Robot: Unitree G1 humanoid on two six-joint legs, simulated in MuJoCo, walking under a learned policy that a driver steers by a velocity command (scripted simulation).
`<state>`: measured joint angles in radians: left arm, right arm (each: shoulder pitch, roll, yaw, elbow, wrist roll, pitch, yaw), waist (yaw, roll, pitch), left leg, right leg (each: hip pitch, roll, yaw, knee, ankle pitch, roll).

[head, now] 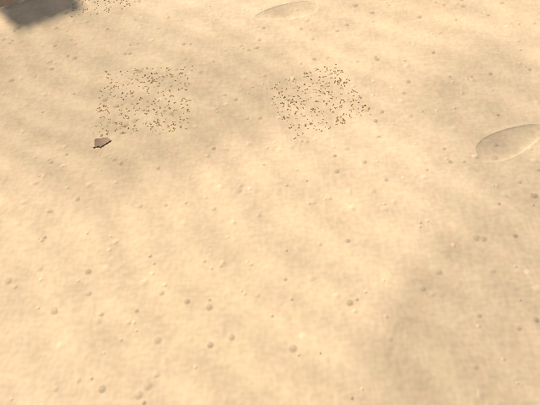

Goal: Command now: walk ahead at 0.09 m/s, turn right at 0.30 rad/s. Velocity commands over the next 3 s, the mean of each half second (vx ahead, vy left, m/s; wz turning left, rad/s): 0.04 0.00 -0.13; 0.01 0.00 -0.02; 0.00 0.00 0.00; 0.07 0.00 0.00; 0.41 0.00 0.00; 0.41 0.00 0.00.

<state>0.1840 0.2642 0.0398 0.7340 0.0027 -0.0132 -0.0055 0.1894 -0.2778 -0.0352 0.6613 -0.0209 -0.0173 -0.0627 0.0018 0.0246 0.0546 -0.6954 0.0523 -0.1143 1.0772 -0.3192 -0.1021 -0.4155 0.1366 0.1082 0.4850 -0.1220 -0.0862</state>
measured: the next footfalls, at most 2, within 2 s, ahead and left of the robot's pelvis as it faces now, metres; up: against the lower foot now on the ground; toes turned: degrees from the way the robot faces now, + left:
left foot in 0.20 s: +0.14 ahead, +0.18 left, +0.00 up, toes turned -5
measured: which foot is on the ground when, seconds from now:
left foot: up 0.00-0.18, down 0.20-1.00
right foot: down 0.00-1.00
